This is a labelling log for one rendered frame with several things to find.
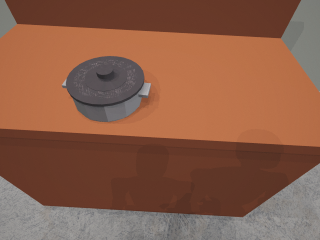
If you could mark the knob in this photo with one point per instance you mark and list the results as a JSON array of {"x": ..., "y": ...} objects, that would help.
[{"x": 104, "y": 71}]

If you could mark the lid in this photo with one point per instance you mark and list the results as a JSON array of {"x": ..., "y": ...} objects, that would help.
[{"x": 87, "y": 88}]

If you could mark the table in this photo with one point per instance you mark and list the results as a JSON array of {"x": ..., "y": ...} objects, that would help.
[{"x": 231, "y": 117}]

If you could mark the pot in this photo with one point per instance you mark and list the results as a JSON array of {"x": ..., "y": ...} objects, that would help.
[{"x": 114, "y": 112}]

